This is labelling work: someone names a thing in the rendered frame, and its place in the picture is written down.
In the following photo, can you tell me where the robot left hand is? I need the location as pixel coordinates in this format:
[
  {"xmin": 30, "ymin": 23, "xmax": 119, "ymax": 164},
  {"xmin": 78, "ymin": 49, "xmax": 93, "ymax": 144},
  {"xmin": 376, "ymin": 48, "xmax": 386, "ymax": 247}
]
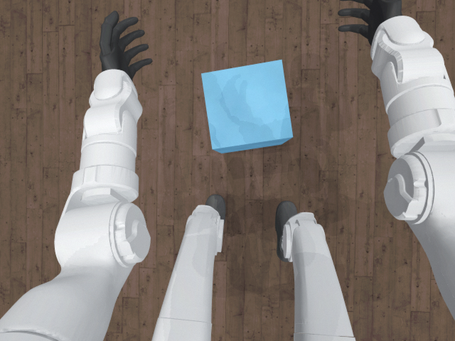
[{"xmin": 100, "ymin": 11, "xmax": 152, "ymax": 81}]

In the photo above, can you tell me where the robot left upper arm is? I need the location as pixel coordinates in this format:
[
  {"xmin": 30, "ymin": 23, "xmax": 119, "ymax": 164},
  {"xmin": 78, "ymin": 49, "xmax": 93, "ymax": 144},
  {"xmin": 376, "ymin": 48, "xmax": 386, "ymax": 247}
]
[{"xmin": 0, "ymin": 200, "xmax": 151, "ymax": 341}]

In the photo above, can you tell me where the robot right foot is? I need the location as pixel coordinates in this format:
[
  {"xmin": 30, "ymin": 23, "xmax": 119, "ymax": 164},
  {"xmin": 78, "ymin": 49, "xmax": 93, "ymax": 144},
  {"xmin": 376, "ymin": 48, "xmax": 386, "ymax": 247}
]
[{"xmin": 275, "ymin": 201, "xmax": 297, "ymax": 262}]

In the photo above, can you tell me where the robot right shin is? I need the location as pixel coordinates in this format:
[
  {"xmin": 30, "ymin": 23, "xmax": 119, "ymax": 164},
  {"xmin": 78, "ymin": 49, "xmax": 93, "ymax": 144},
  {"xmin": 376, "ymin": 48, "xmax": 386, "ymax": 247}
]
[{"xmin": 282, "ymin": 212, "xmax": 326, "ymax": 249}]

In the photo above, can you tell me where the left robot forearm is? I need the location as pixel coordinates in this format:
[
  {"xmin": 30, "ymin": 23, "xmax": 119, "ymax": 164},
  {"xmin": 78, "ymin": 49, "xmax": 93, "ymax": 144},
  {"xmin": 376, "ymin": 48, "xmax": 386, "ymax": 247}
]
[{"xmin": 55, "ymin": 69, "xmax": 143, "ymax": 263}]

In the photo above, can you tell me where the robot right upper arm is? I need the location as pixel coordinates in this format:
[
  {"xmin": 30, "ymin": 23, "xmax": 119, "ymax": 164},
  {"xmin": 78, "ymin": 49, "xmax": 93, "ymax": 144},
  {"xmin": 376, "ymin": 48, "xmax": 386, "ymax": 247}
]
[{"xmin": 384, "ymin": 151, "xmax": 455, "ymax": 320}]

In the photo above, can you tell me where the carton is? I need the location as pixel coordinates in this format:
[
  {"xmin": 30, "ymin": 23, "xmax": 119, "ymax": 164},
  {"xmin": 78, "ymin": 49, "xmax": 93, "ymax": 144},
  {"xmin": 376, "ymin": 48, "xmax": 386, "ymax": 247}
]
[{"xmin": 201, "ymin": 60, "xmax": 293, "ymax": 153}]

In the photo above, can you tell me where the robot right hand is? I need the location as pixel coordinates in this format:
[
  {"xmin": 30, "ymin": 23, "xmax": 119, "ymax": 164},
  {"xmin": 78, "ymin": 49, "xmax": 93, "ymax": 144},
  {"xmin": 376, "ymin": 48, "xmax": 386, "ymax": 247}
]
[{"xmin": 338, "ymin": 0, "xmax": 402, "ymax": 45}]

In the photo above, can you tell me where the right robot forearm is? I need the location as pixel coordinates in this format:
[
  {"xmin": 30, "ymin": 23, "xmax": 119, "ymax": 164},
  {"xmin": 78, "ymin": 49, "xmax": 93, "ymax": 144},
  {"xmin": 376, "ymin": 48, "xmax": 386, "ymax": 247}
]
[{"xmin": 370, "ymin": 16, "xmax": 455, "ymax": 158}]

